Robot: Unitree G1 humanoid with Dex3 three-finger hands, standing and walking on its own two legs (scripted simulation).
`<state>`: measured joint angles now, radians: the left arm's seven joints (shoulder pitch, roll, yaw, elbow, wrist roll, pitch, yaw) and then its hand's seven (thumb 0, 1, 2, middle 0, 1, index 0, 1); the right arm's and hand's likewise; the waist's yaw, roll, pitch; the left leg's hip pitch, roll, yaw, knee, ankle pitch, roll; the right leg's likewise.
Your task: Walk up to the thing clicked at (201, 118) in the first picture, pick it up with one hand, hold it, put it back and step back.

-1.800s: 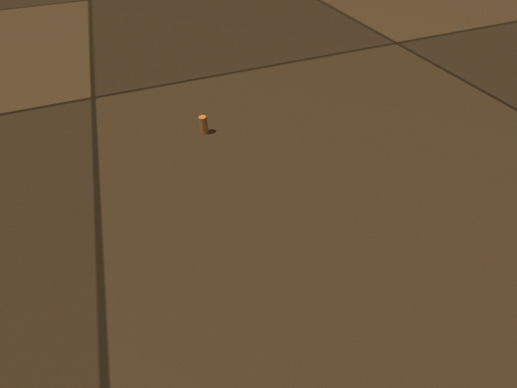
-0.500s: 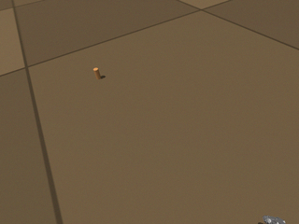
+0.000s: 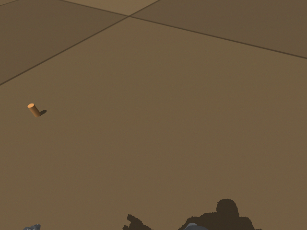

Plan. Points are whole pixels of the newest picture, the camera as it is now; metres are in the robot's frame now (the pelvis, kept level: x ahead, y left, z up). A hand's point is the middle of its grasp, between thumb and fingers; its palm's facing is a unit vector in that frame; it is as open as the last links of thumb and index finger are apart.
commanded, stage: walk up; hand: left
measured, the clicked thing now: (34, 110) +1.31 +0.98 -0.67
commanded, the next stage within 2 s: none
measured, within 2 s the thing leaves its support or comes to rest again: neither
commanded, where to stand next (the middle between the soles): +0.90 +1.16 m, yaw -54 degrees
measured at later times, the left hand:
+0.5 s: hand out of the picture +0.39 +0.55 -0.11, palm faces -0.26 -0.79 -0.55, open 7.4 cm
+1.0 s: hand out of the picture +0.56 +0.69 -0.09, palm faces -0.37 -0.73 -0.57, open 7.4 cm
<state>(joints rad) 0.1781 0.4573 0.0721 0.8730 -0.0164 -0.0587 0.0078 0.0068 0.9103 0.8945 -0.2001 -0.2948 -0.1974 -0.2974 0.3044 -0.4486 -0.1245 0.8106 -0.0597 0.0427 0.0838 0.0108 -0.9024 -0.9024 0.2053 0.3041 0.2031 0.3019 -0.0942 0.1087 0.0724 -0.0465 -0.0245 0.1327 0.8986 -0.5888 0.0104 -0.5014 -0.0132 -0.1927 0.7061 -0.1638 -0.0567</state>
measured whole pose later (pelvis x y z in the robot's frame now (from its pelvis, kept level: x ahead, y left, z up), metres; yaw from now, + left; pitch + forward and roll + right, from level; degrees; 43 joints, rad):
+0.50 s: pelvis +0.19 +0.27 +0.02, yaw -15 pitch +1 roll -2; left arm 0.22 0.53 0.09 0.96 0.00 -0.04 0.08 0.01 0.91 0.89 -0.20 -0.29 -0.20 -0.30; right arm 0.33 -0.40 -0.11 0.81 -0.07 0.04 0.09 0.01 -0.91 -0.90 0.20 0.30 0.20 0.30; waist -0.10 0.00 0.02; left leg -0.44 0.09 0.12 0.76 -0.33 0.03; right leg -0.66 -0.04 0.00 1.34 -0.37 -0.06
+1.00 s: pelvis +0.36 +0.44 +0.02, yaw -26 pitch -1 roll -3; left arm 0.30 0.40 0.05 0.91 0.03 -0.06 0.10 0.01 0.90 0.89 -0.21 -0.30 -0.21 -0.30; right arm 0.20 -0.48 -0.12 0.70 -0.05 0.09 0.11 0.01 -0.90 -0.90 0.21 0.30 0.20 0.30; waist -0.03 0.15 0.04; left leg -0.58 0.17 -0.16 1.10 -0.30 -0.05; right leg -0.28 -0.11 0.00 0.62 -0.32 0.03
